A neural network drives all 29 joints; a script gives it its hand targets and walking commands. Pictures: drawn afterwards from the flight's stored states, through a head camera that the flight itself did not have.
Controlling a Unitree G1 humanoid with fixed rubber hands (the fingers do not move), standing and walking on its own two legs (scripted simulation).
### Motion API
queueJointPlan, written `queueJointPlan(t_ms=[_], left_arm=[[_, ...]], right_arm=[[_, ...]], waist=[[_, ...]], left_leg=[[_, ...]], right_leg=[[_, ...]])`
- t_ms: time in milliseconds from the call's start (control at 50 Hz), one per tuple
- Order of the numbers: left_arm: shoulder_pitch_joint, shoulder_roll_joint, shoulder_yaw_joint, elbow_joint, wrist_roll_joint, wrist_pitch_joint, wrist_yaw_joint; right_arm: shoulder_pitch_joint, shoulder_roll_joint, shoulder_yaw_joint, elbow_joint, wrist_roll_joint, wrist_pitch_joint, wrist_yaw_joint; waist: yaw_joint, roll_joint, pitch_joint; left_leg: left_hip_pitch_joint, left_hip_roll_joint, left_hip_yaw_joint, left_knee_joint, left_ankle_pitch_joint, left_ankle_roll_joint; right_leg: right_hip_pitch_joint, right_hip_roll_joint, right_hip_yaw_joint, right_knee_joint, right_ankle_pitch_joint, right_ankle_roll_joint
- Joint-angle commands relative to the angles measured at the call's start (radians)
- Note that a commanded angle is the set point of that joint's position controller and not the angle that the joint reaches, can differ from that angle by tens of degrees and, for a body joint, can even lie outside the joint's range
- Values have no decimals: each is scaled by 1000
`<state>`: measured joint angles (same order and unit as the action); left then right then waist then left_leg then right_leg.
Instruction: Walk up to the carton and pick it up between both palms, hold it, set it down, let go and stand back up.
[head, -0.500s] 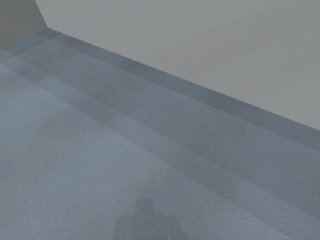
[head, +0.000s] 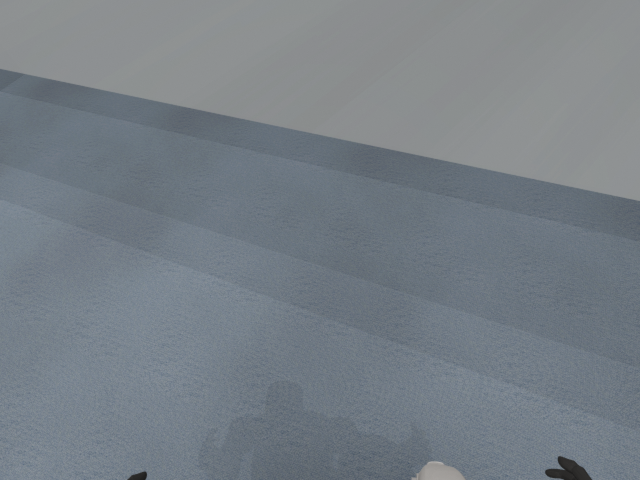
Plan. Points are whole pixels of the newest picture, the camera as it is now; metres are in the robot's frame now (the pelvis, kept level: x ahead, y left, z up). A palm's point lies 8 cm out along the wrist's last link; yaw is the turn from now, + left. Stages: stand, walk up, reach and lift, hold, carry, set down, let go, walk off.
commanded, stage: walk up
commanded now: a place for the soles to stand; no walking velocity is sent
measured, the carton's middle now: out of the picture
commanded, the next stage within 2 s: none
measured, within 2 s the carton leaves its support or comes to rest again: neither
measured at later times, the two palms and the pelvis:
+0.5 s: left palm out of the picture +0.12 +0.17 -0.11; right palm out of the picture -0.12 -0.35 -0.07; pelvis -0.07 -0.06 +0.02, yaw -25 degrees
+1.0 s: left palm out of the picture +0.07 -0.01 -0.08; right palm out of the picture -0.31 -0.41 -0.11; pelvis -0.16 -0.17 +0.02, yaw -52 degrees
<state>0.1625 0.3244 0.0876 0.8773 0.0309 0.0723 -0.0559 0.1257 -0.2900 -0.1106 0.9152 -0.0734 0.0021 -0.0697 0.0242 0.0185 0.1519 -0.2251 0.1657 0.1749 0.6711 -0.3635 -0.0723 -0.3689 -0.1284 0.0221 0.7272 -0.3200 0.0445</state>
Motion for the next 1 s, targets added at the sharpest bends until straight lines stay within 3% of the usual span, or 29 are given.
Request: queueJointPlan(t_ms=[0,20,40,60,80,100,160,220,240,260,280,300,340,360,380,460,540,600,640,660,680,700,720,740,780,820,860,920,980], left_arm=[[215,243,37,-21,-28,-26,3],[128,282,47,-59,-33,-17,4],[52,264,45,-79,-28,-7,20],[11,236,38,-92,-16,-2,30],[-41,214,29,-120,7,2,31],[-49,184,14,-136,13,0,23],[7,155,0,-148,12,-6,-5],[-48,152,-15,-154,-2,10,-15],[-46,139,-24,-158,-12,13,-18],[3,83,-37,-161,-14,16,-18],[1,114,-23,-155,27,25,-3],[0,177,-2,-143,52,36,-3],[57,229,25,-103,56,22,-17],[109,213,24,-65,47,16,-28],[116,185,19,-53,42,11,-39],[23,106,-21,-69,11,15,-64],[-48,94,-45,-91,-4,12,-74],[-36,97,-42,-89,-14,-9,-79],[38,100,-31,-59,-23,-26,-73],[121,102,-20,-27,-26,-36,-64],[222,131,1,27,-27,-42,-45],[282,189,14,44,-35,-43,-23],[237,300,32,12,-43,-36,-11],[153,351,46,9,-49,-22,5],[56,263,24,-25,-24,-20,21],[7,211,12,-75,-7,-24,12],[54,169,5,-86,-5,-33,-11],[70,151,4,-105,1,-25,-26],[29,140,-8,-129,0,-16,-34]], right_arm=[[-67,-56,5,-166,44,33,22],[66,-22,40,-148,44,38,2],[54,-55,37,-141,58,35,1],[35,-84,33,-139,74,23,-2],[103,-106,33,-110,85,9,-2],[145,-123,32,-99,91,-3,-2],[125,-81,50,-139,81,-19,2],[198,-44,58,-157,73,-20,-1],[240,-60,51,-158,60,-21,-4],[265,-143,34,-163,37,-18,-10],[179,-231,9,-177,51,-11,-23],[85,-266,-9,-181,53,-14,-33],[-9,-134,35,-183,55,-41,-23],[-20,-105,40,-191,48,-50,-20],[-2,-90,43,-193,46,-59,-20],[85,-140,21,-172,20,-67,-15],[167,-227,-7,-149,-13,-64,-12],[148,-270,-17,-156,-29,-52,-6],[102,-279,-19,-168,-36,-32,-1],[62,-267,-11,-166,-38,-18,3],[73,-205,8,-156,-41,-6,11],[90,-129,37,-154,-36,9,33],[54,-77,52,-234,6,22,54],[37,-93,54,-255,50,24,54],[96,-134,43,-214,73,4,47],[188,-142,40,-159,59,-23,34],[193,-133,42,-173,47,-37,23],[178,-106,48,-209,53,-39,13],[257,-80,48,-217,47,-45,7]], waist=[[108,-426,-139],[73,-504,-171],[51,-433,-137],[38,-357,-119],[-6,-309,-144],[-21,-282,-183],[28,-214,-246],[-16,-143,-234],[-37,-73,-234],[-46,157,-215],[-35,176,-145],[-18,177,-97],[46,90,-3],[64,87,-35],[52,91,-66],[-8,118,-91],[-64,197,-92],[-53,217,-133],[-11,216,-174],[46,150,-201],[89,-13,-228],[131,-259,-156],[125,-400,-67],[107,-394,22],[42,-315,-8],[3,-298,-99],[15,-266,-156],[26,-223,-142],[-26,-142,-147]], left_leg=[[-370,-215,-42,441,-431,71],[-288,-179,-158,568,-492,85],[-302,-161,-182,574,-430,86],[-324,-146,-178,534,-337,84],[-278,-132,-154,426,-223,84],[-210,-141,-143,309,-138,94],[-86,-202,-103,124,-55,102],[114,-209,-108,-152,142,108],[229,-164,-163,-241,179,127],[300,108,-461,-405,-56,183],[63,383,-669,-553,-209,269],[-117,448,-700,-623,-270,350],[-176,254,-397,-523,-76,292],[-136,178,-285,-466,-13,251],[-91,148,-231,-431,12,236],[53,152,-148,-420,-42,240],[126,239,-112,-447,-65,291],[97,259,-33,-415,-80,290],[48,245,11,-363,-125,262],[-10,216,55,-262,-171,230],[-76,125,120,-31,-194,182],[-268,21,147,232,-321,133],[-467,-100,5,349,-390,75],[-430,-80,-152,362,-382,86],[-460,-82,-149,344,-202,77],[-352,-106,-130,286,-56,84],[-282,-147,-120,230,-32,86],[-205,-185,-133,101,-2,93],[72,-210,-153,-147,145,106]], right_leg=[[266,-150,416,-399,612,-210],[136,-205,551,-516,502,-348],[120,-162,479,-517,418,-344],[146,-114,354,-420,469,-324],[158,-60,263,-332,536,-289],[165,-26,234,-280,620,-260],[153,-24,308,-284,610,-255],[1,16,382,-288,317,-195],[-126,59,390,-250,127,-139],[-312,184,267,-25,-102,-49],[-319,201,156,292,-191,28],[-246,130,130,468,-174,47],[-226,103,164,562,-59,51],[-213,102,143,591,-1,55],[-217,101,126,602,33,55],[-271,54,54,482,52,81],[-224,-26,26,244,-69,92],[-76,-33,-22,76,-126,55],[57,-1,-81,-40,-102,13],[175,28,-125,-155,-23,-11],[279,89,-113,-236,-22,-34],[304,44,96,-360,-25,-89],[179,-121,507,-503,-126,-191],[13,-181,591,-607,-297,-280],[121,-66,398,-499,-152,-251],[144,3,320,-388,88,-238],[143,9,355,-366,183,-250],[81,1,448,-364,163,-264],[-94,61,497,-357,-27,-200]])
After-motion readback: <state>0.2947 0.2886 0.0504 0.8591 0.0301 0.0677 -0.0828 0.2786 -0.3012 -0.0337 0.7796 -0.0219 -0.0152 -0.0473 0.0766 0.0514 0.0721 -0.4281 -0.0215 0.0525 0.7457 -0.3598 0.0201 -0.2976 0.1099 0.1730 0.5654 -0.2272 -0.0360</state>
